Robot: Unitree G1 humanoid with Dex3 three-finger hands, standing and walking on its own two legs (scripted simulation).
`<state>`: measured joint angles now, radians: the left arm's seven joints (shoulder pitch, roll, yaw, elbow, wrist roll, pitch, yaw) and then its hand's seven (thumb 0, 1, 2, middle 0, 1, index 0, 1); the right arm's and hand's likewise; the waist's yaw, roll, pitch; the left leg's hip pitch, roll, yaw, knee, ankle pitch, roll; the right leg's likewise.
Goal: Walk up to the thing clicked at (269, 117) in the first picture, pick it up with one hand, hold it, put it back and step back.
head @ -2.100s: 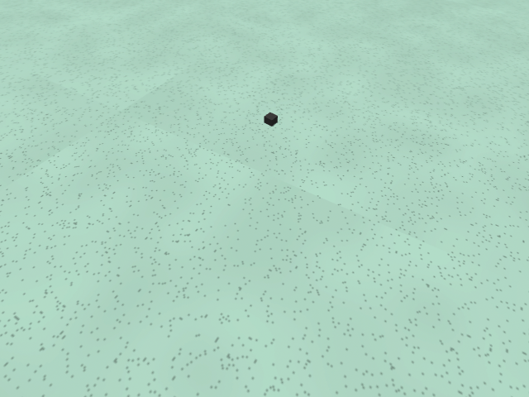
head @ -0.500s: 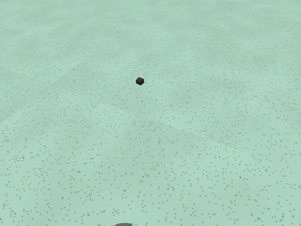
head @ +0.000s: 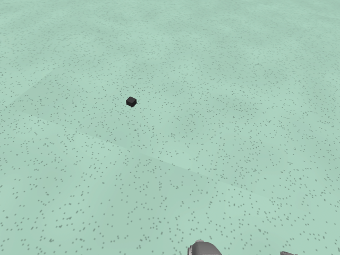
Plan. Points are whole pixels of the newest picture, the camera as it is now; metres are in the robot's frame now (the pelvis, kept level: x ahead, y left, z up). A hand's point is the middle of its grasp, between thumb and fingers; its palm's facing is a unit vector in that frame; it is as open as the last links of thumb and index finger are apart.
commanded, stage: walk up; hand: left
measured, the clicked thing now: (131, 101) +1.35 +0.26 -0.75
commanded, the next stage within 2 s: none
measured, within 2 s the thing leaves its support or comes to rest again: neither
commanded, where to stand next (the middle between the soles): +0.97 +0.03 m, yaw +0 degrees
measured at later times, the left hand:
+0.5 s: hand (79, 200) +0.29 +0.25 -0.13, palm faces +0.01 -0.92 -0.39, open 7.4 cm
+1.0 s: hand (93, 127) +0.56 +0.27 -0.13, palm faces -0.08 -0.92 -0.37, open 7.4 cm
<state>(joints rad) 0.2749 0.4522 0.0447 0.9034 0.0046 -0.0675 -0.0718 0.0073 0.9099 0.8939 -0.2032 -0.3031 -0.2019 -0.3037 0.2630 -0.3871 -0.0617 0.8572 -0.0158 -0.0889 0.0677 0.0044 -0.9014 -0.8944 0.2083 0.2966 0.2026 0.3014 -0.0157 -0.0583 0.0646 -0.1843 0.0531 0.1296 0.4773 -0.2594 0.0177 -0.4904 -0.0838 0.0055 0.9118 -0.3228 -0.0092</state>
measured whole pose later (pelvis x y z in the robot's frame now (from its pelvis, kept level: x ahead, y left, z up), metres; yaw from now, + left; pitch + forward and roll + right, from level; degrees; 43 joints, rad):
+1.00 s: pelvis +0.48 +0.00 +0.00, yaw +0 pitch -2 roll +2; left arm 0.25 0.42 0.05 0.91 0.02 -0.05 -0.07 0.01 0.91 0.89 -0.20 -0.30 -0.20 -0.30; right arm 0.34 -0.42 -0.06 0.86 -0.01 -0.07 0.06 0.01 -0.90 -0.89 0.21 0.30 0.20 0.30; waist -0.03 -0.02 0.07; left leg -0.09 0.01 0.12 0.46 -0.33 0.02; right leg -0.48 -0.10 -0.03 0.65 -0.17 -0.02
